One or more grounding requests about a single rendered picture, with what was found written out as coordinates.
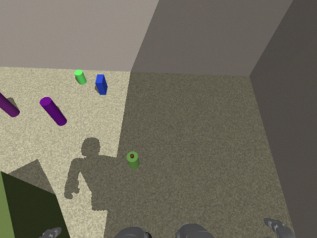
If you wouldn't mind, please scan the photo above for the right robot hand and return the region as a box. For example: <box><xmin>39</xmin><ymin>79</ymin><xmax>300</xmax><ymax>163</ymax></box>
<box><xmin>264</xmin><ymin>218</ymin><xmax>296</xmax><ymax>238</ymax></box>

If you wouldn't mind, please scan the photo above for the left robot hand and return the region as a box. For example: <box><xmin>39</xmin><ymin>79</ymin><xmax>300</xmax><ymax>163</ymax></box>
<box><xmin>39</xmin><ymin>227</ymin><xmax>62</xmax><ymax>238</ymax></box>

